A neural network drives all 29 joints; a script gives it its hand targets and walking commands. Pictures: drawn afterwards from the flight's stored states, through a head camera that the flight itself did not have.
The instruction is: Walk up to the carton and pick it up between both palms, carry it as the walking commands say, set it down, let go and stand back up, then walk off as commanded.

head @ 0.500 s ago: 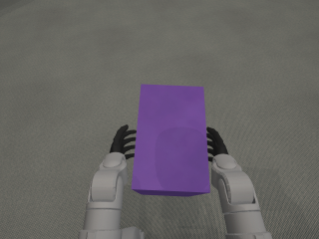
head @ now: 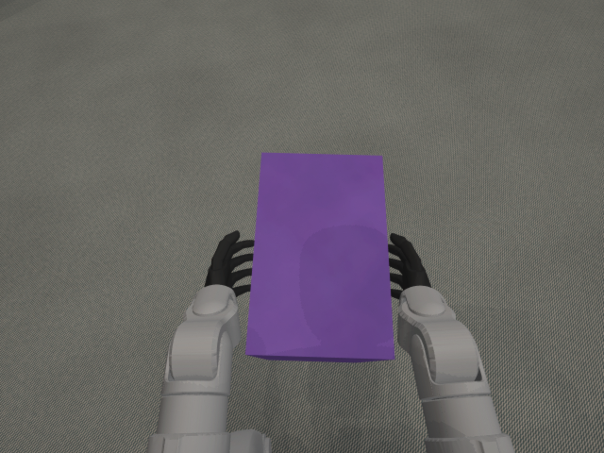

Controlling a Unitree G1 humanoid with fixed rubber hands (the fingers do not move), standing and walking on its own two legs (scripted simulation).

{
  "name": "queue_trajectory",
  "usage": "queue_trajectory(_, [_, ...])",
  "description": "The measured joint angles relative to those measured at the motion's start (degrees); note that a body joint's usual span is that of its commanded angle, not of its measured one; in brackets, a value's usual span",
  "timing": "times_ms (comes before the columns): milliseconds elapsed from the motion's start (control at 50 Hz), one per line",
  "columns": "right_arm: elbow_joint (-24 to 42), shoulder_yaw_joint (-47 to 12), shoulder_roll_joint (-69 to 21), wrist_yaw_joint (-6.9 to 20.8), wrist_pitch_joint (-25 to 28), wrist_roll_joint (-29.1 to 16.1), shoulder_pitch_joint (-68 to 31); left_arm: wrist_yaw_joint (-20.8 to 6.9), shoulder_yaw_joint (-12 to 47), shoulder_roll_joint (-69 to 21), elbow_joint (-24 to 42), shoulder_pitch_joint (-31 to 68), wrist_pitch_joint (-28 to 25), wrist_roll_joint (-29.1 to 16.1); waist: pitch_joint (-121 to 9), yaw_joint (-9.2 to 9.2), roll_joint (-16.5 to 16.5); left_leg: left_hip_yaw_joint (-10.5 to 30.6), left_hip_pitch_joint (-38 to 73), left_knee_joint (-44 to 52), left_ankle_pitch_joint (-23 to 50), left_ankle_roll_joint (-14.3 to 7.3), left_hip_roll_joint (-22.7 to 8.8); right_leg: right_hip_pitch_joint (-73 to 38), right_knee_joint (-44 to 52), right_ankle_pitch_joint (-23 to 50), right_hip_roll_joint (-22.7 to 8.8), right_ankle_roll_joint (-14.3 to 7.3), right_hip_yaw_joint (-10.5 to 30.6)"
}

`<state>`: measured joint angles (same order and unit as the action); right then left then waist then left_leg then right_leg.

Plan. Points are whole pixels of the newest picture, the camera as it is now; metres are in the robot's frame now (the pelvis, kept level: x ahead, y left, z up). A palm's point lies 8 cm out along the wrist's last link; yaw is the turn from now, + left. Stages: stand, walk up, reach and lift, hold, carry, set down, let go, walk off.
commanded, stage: carry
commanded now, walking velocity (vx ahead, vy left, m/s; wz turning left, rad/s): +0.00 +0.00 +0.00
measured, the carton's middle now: (315, 274) +0.37 -0.01 -0.04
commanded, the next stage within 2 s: none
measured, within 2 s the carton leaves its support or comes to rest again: neither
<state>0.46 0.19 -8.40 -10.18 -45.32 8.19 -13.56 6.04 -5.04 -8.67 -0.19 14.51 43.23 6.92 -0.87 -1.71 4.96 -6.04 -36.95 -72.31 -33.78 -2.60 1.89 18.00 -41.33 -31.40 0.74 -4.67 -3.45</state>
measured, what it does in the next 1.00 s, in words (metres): walks ahead: left foot, then right foot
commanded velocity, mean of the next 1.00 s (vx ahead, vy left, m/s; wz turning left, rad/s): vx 0.00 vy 0.00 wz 0.00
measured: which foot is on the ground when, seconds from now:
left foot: up 0.00-0.12, down 0.14-0.32, up 0.34-0.66, down 0.68-0.90, up 0.92-1.00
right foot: down 0.00-0.12, up 0.14-0.30, down 0.32-0.68, up 0.70-0.86, down 0.88-1.00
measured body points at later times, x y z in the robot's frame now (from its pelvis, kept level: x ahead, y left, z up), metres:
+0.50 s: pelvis +0.35 -0.14 +0.00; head +0.43 -0.15 +0.44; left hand +0.67 -0.02 +0.00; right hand +0.67 -0.27 +0.00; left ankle +0.23 +0.00 -0.60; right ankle +0.26 -0.17 -0.71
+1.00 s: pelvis +0.70 -0.22 +0.00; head +0.76 -0.25 +0.45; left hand +1.02 -0.12 +0.00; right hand +1.00 -0.37 +0.00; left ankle +0.59 -0.09 -0.65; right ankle +0.63 -0.27 -0.71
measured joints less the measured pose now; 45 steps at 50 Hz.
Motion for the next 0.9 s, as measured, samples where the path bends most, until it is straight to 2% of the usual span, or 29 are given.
queue_trajectory(60, [0.1,0.0,0.0,0.4,-0.4,-0.2,0.0,0.0,0.1,0.1,1.0,-0.5,0.6,0.0,-0.1,0.18,0.7,-1.4,-3.5,3.9,1.9,0.0,1.0,-4.3,0.3,-1.5,0.7,0.2,-1.4])
queue_trajectory(80, [0.1,-0.1,0.0,0.6,-0.8,-0.3,0.0,0.0,0.2,0.2,1.3,-1.1,1.0,0.0,-0.2,0.16,0.5,-2.1,-3.0,9.5,4.9,0.0,1.5,-6.1,0.1,-1.7,1.1,0.8,-1.8])
queue_trajectory(100, [0.1,-0.3,0.0,0.8,-1.2,-0.4,0.0,-0.1,0.3,0.3,1.8,-1.7,1.3,0.0,-0.3,0.28,0.3,-3.5,-1.5,17.1,8.5,0.0,1.7,-6.8,-1.9,-1.4,1.5,2.6,-2.0])
queue_trajectory(120, [0.0,-0.8,0.0,1.1,-1.4,-0.5,-0.1,0.2,0.3,0.4,2.5,-2.5,1.4,0.0,-0.3,0.45,-0.2,-5.1,1.5,26.0,13.7,-0.2,1.7,-5.5,-8.2,0.5,1.8,6.1,-1.9])
queue_trajectory(140, [-0.2,-1.2,-0.2,1.4,-1.5,-0.6,-0.7,0.5,0.0,0.6,3.3,-3.2,1.5,0.0,-0.2,0.65,-1.4,-5.6,4.5,29.9,19.3,-2.8,0.9,-1.7,-21.0,4.6,2.2,9.3,-1.7])
queue_trajectory(180, [-2.7,-1.0,-0.3,1.7,-0.2,0.3,-1.2,0.5,-0.4,0.7,1.3,-3.2,1.0,0.0,-0.2,0.66,-2.8,-6.6,7.0,25.4,9.7,-3.3,0.1,6.3,-45.1,-4.6,2.1,10.1,2.3])
queue_trajectory(220, [-5.1,-0.8,-0.2,1.2,-0.3,1.3,-0.5,-0.6,-0.4,0.7,-1.8,-3.6,1.2,-0.1,-0.3,0.37,-4.7,-7.1,11.0,24.0,6.0,-2.8,-0.5,12.0,-51.7,-13.4,2.1,9.0,7.7])
queue_trajectory(240, [-5.8,-0.8,-0.1,1.1,-0.6,1.5,-0.1,-0.9,-0.4,0.8,-3.1,-3.6,1.3,0.0,-0.3,0.13,-5.6,-7.0,13.0,24.2,5.0,-2.7,-0.9,14.6,-49.0,-16.1,1.9,8.2,9.7])
queue_trajectory(260, [-6.4,-0.8,-0.1,1.1,-0.8,1.5,0.2,-1.0,-0.4,0.8,-4.3,-3.5,1.2,0.0,-0.3,-0.21,-6.4,-6.5,14.8,24.4,4.5,-2.5,-1.6,16.4,-41.7,-16.6,1.1,8.0,10.6])
queue_trajectory(280, [-6.9,-0.8,0.0,0.9,-0.8,1.5,0.5,-1.0,-0.5,0.7,-5.3,-3.3,1.0,0.0,-0.3,-0.35,-6.8,-5.9,16.4,24.4,4.5,-2.2,-2.3,16.6,-30.0,-12.7,0.1,8.0,10.7])
queue_trajectory(300, [-7.2,-0.9,0.0,0.8,-0.8,1.5,0.6,-0.8,-0.6,0.7,-5.8,-3.1,1.0,0.0,-0.3,-0.33,-6.6,-5.5,17.3,23.4,4.6,-2.1,-3.0,16.2,-17.2,-3.4,-0.6,8.0,10.7])
queue_trajectory(320, [-7.1,-1.1,0.1,0.7,-0.8,1.5,0.6,-0.8,-0.8,0.6,-6.3,-2.9,0.6,0.0,-0.3,-0.43,-6.1,-4.7,17.7,21.4,4.6,-2.1,-3.7,15.5,-10.7,9.0,-0.9,7.5,9.8])
queue_trajectory(340, [-7.3,-0.7,0.2,0.4,-0.5,1.5,0.6,-0.9,-0.8,0.4,-7.8,-2.4,-0.4,0.0,-0.3,-0.68,-6.3,-2.8,17.4,19.1,4.7,-2.1,-4.2,14.4,-10.6,10.6,-0.5,5.8,8.1])
queue_trajectory(380, [-7.3,0.3,0.2,0.3,0.0,1.5,0.6,-1.3,-0.7,0.3,-9.5,-1.5,-1.3,0.0,-0.2,-0.84,-5.6,0.8,15.3,13.0,3.3,-2.1,-3.4,12.1,-10.2,5.1,-0.1,2.5,5.6])
queue_trajectory(440, [-5.3,0.3,0.1,0.4,0.4,0.5,0.5,-0.8,-0.5,0.3,-6.6,-1.4,-0.9,0.0,-0.2,-0.84,-3.1,2.0,9.7,3.0,2.1,-2.1,-1.3,9.7,-7.2,2.8,0.0,0.3,4.1])
queue_trajectory(500, [-3.1,0.3,0.0,0.4,1.7,-0.4,0.0,-0.3,-0.4,0.2,-2.8,-1.0,-0.8,0.0,-0.1,-0.85,-1.5,2.0,1.9,-3.9,1.0,-2.1,0.3,7.2,-3.5,2.4,0.2,0.2,2.3])
queue_trajectory(560, [-1.5,0.3,0.0,0.7,2.3,-1.0,0.0,0.1,-0.2,0.2,-0.2,-1.0,-0.7,0.0,-0.2,-0.47,-0.4,1.0,-5.0,-4.1,0.5,-2.1,1.1,3.2,-0.7,1.4,1.0,0.2,0.9])
queue_trajectory(600, [-0.8,0.3,0.0,0.9,2.0,-1.2,0.0,0.2,0.1,0.2,0.8,-1.3,-0.4,0.0,-0.3,0.22,-0.2,0.0,-7.3,1.4,3.0,-2.1,1.4,-0.3,0.2,0.6,1.9,0.2,0.6])
queue_trajectory(640, [-0.4,0.1,0.0,1.2,1.4,-1.3,0.0,0.3,0.3,0.4,2.1,-2.1,0.3,0.0,-0.5,0.53,-0.6,-1.0,-6.5,13.6,10.5,-2.1,1.8,-3.9,-0.3,0.2,2.9,0.2,0.1])
queue_trajectory(680, [-0.4,-0.5,0.0,1.8,0.9,-1.3,0.0,0.4,0.4,0.6,3.3,-3.3,0.8,0.0,-0.9,0.86,-1.6,-2.4,-2.0,28.3,23.6,-2.1,2.0,-5.0,-6.9,1.8,3.9,1.5,-0.1])
queue_trajectory(700, [-1.0,-0.6,-0.1,2.1,1.0,-1.3,-0.1,0.6,0.2,0.7,3.3,-3.5,0.8,0.0,-0.8,0.88,-1.9,-2.6,1.0,30.0,23.9,-2.4,1.7,-3.4,-14.6,4.6,3.8,3.6,-0.1])
queue_trajectory(720, [-1.9,-0.5,-0.1,2.2,1.4,-0.8,-0.2,0.6,0.2,0.7,2.5,-3.3,0.7,0.0,-0.8,0.85,-2.3,-2.8,3.0,28.8,18.7,-3.0,1.6,-0.7,-23.5,2.8,3.8,5.3,0.7])
queue_trajectory(760, [-5.2,-0.3,-0.1,2.1,1.8,1.0,-0.2,0.0,0.2,0.7,-0.4,-3.3,0.7,0.0,-0.8,0.88,-3.3,-3.8,7.1,27.2,12.8,-3.1,1.2,4.6,-35.9,-4.4,3.7,5.8,3.6])
queue_trajectory(780, [-6.4,0.0,-0.1,2.1,1.3,1.6,-0.1,-0.3,0.1,0.7,-2.3,-3.3,0.7,0.0,-0.8,0.79,-4.3,-4.1,9.5,27.4,11.2,-3.1,0.7,6.8,-37.3,-7.6,3.7,5.8,5.1])
queue_trajectory(820, [-8.2,0.5,-0.1,2.0,0.5,2.1,0.2,-0.5,0.0,0.7,-5.8,-2.9,0.4,0.0,-0.9,0.33,-5.9,-4.0,13.2,27.8,9.9,-3.1,-0.3,10.0,-29.5,-11.4,2.8,5.8,7.2])
queue_trajectory(840, [-8.9,0.6,0.0,1.9,0.3,2.1,0.4,-0.5,-0.1,0.6,-7.3,-2.5,0.3,0.0,-0.9,0.21,-6.1,-3.9,14.4,27.7,9.9,-3.1,-0.6,10.2,-19.9,-8.3,1.7,5.8,7.3])
queue_trajectory(860, [-9.1,0.5,0.0,1.7,0.1,2.1,0.4,-0.5,-0.2,0.6,-8.0,-2.3,0.2,0.1,-0.9,0.22,-5.9,-3.8,15.2,27.0,9.9,-3.1,-1.0,10.0,-9.2,-0.7,0.8,5.8,7.3])
queue_trajectory(880, [-9.0,0.4,0.1,1.6,0.0,2.1,0.4,-0.5,-0.4,0.5,-8.5,-2.0,0.0,0.1,-0.8,0.09,-5.7,-3.6,15.8,25.8,9.4,-3.1,-1.4,9.5,-3.6,10.5,0.4,5.5,6.6])
queue_trajectory(900, [-9.2,0.6,0.1,1.2,0.2,2.1,0.4,-0.6,-0.5,0.3,-9.6,-1.6,-0.6,0.2,-0.9,-0.27,-5.8,-2.6,15.7,24.2,9.2,-3.1,-1.9,8.7,-3.4,12.0,0.7,4.0,5.5])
